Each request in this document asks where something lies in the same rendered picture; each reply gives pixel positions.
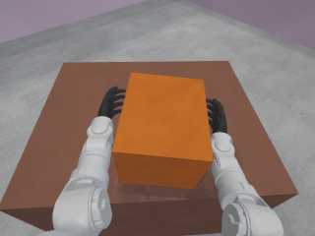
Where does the left robot forearm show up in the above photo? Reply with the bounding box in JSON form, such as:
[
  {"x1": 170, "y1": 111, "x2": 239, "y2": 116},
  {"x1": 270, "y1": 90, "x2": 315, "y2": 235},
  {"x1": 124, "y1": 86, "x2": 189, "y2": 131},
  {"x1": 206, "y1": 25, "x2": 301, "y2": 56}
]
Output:
[{"x1": 52, "y1": 116, "x2": 114, "y2": 227}]

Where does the left robot hand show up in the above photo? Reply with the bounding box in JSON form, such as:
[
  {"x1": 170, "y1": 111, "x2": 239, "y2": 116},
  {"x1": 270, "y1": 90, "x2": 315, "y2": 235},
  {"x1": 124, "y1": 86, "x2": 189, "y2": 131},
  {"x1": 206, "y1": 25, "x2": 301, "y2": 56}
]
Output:
[{"x1": 97, "y1": 86, "x2": 126, "y2": 120}]

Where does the pedestal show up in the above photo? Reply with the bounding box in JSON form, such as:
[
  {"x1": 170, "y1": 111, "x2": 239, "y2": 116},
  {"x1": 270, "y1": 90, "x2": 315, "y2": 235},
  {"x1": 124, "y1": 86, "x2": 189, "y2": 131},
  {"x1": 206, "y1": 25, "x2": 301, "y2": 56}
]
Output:
[{"x1": 0, "y1": 61, "x2": 299, "y2": 236}]

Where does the left robot upper arm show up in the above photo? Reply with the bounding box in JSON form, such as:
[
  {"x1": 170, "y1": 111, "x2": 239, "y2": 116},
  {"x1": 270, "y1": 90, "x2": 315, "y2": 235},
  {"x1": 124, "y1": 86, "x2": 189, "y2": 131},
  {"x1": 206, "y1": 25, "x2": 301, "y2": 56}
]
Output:
[{"x1": 35, "y1": 186, "x2": 112, "y2": 236}]

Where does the carton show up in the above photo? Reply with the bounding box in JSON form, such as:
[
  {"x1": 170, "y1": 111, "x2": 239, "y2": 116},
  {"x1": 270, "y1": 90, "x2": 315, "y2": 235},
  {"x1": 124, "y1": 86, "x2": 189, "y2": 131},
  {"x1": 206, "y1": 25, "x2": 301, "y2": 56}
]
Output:
[{"x1": 112, "y1": 72, "x2": 214, "y2": 190}]

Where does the right robot forearm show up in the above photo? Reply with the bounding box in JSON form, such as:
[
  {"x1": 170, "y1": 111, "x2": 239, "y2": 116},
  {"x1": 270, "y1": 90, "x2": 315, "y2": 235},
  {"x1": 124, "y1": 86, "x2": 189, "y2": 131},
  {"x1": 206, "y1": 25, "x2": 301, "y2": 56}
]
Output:
[{"x1": 211, "y1": 132, "x2": 284, "y2": 236}]

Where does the right robot upper arm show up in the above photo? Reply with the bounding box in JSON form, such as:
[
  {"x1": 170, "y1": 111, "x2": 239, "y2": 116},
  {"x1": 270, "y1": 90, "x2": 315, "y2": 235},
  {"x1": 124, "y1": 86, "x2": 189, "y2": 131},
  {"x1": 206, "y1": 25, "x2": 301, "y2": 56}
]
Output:
[{"x1": 221, "y1": 201, "x2": 284, "y2": 236}]

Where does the right robot hand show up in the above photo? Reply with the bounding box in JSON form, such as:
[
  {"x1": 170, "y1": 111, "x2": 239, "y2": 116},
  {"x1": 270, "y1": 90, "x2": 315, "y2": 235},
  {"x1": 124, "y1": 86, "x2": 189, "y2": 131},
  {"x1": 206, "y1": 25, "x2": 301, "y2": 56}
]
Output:
[{"x1": 206, "y1": 98, "x2": 227, "y2": 134}]

